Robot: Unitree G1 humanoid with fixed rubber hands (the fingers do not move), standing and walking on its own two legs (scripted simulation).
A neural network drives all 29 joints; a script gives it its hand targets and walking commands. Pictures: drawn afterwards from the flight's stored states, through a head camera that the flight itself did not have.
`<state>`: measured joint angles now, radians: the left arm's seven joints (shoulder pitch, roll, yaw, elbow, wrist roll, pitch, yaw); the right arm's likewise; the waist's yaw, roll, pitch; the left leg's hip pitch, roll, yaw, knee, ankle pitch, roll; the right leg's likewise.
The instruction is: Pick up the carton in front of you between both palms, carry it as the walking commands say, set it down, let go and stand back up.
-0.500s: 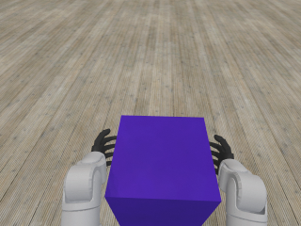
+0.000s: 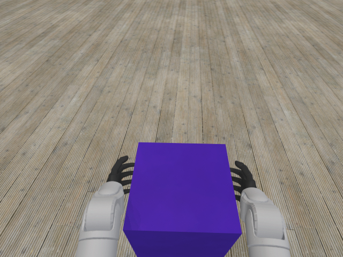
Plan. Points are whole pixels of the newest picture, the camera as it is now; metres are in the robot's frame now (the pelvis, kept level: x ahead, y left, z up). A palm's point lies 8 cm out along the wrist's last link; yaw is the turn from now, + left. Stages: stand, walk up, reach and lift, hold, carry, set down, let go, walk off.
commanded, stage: carry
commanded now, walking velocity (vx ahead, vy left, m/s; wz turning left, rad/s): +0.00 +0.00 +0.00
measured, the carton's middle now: (180, 205) +0.27 +0.00 -0.03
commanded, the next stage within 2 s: hold in 1.20 s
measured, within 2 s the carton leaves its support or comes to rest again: neither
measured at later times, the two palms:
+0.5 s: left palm (110, 202) +0.24 +0.15 +0.04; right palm (250, 210) +0.24 -0.15 +0.04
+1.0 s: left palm (105, 211) +0.22 +0.16 +0.04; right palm (249, 218) +0.22 -0.14 +0.04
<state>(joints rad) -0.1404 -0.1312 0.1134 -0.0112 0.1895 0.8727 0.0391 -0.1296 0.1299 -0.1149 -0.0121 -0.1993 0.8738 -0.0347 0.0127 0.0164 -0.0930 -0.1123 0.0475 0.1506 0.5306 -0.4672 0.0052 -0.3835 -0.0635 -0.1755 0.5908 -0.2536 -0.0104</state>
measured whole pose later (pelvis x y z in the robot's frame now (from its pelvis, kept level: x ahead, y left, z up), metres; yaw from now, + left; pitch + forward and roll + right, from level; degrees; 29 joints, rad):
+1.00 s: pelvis -0.07 +0.01 +0.00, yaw +0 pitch +1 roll +0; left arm -0.22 -0.14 0.18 0.16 0.23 0.74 0.02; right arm -0.21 0.14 -0.17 0.16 -0.24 0.75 -0.02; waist 0.00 0.01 -0.07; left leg -0.20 0.02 0.17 0.58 -0.40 0.04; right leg -0.41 -0.10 -0.17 0.52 -0.11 -0.01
